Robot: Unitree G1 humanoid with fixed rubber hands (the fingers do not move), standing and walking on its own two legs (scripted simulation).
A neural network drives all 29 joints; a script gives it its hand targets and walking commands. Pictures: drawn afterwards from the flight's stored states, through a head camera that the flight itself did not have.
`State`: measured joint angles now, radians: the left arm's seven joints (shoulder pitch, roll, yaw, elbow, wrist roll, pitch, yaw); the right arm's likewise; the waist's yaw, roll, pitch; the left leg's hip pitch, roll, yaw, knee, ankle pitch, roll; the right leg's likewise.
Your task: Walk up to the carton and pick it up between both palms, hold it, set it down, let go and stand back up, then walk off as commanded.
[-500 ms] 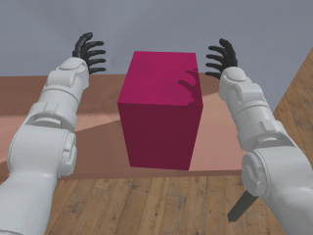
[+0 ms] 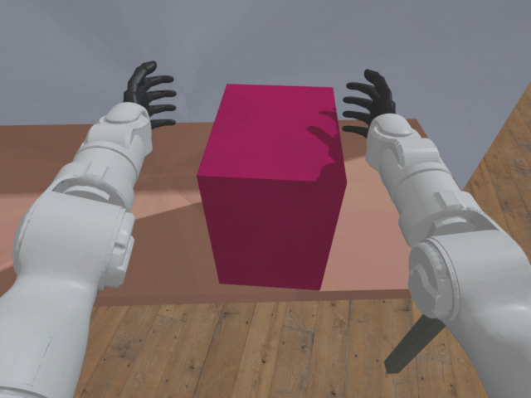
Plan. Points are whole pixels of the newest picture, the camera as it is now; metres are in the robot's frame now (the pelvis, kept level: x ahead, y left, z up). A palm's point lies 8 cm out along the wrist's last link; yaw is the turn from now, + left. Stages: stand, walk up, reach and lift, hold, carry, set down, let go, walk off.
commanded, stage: reach and lift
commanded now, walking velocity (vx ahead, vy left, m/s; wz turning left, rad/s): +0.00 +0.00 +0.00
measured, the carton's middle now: (274, 188) +0.49 -0.03 +0.05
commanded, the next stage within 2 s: none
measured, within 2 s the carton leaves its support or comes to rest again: neither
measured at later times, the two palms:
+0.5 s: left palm (179, 158) +0.49 +0.13 +0.13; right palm (386, 162) +0.45 -0.21 +0.13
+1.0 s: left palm (190, 159) +0.50 +0.11 +0.12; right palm (365, 168) +0.46 -0.19 +0.11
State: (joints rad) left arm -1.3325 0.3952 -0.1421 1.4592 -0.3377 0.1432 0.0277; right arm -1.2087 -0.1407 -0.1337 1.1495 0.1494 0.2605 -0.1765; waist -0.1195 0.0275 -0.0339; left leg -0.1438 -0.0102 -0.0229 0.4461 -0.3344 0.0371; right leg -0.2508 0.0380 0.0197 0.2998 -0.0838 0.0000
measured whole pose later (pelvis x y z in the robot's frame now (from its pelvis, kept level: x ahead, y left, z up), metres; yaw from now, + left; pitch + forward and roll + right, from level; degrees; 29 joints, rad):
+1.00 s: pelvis +0.02 -0.01 +0.00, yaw +0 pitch +13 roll -1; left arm -1.21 0.25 0.03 1.50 -0.15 -0.17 -0.01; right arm -1.01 -0.07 -0.19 1.10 0.15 -0.03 -0.18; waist -0.12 0.00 -0.09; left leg -0.34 -0.02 -0.02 0.45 -0.33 0.03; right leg -0.49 0.03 0.02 0.38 -0.12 0.00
